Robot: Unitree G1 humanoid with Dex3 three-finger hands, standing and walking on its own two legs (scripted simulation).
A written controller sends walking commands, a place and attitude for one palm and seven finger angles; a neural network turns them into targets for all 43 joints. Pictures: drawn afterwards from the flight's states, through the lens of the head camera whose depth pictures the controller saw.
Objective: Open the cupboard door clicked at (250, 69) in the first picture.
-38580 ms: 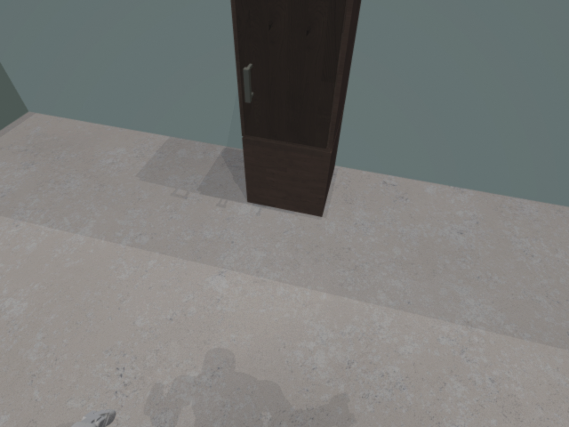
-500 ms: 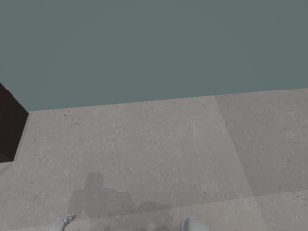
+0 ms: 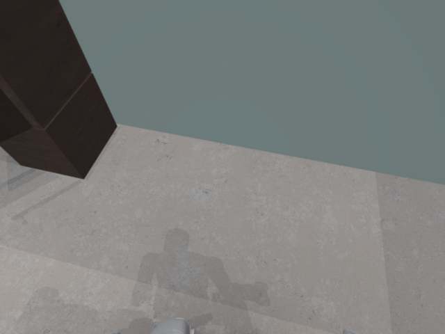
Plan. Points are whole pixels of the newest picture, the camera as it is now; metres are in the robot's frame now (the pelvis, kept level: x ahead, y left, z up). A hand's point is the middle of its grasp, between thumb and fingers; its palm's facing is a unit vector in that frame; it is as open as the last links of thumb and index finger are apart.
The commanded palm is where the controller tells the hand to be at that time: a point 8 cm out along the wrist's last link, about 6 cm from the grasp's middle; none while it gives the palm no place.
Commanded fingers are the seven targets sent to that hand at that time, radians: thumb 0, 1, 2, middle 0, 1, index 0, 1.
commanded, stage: turn to face it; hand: left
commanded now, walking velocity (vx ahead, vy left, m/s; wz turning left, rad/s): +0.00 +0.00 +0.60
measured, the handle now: out of the picture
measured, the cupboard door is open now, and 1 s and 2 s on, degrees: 53 53 53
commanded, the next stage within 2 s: take the last steps up to it in 1.30 s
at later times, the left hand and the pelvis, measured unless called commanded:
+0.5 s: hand out of the picture +0.06 +0.19 -0.15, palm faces +0.26 -0.91 -0.32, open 7.4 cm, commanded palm none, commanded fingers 0.00 0.90 0.90 -0.20 -0.30 -0.20 -0.30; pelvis +0.01 -0.05 -0.01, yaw +16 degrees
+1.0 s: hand out of the picture -0.08 +0.17 -0.18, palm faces +0.58 -0.78 -0.24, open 7.4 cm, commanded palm none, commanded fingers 0.00 0.90 0.90 -0.20 -0.30 -0.20 -0.30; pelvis +0.01 -0.04 +0.00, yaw +34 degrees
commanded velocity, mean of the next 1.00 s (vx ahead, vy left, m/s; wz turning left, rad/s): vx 0.00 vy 0.00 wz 0.53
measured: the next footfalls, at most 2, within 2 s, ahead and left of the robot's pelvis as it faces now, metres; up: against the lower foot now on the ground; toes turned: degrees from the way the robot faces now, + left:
left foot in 0.06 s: +0.04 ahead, +0.13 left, +0.00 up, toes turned +8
right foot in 0.44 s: +0.08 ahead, -0.15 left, +0.00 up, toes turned +11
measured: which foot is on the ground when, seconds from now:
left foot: up 0.00-0.04, down 0.06-0.44, up 0.46-0.84, down 0.86-1.00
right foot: down 0.00-0.06, up 0.08-0.42, down 0.44-0.86, up 0.88-1.00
